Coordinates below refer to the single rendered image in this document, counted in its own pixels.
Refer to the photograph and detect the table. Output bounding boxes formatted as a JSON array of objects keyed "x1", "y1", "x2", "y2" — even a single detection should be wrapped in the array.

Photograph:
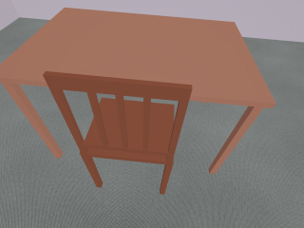
[{"x1": 0, "y1": 8, "x2": 276, "y2": 175}]

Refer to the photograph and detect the chair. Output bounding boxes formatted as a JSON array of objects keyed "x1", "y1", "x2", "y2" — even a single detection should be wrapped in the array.
[{"x1": 43, "y1": 71, "x2": 193, "y2": 195}]

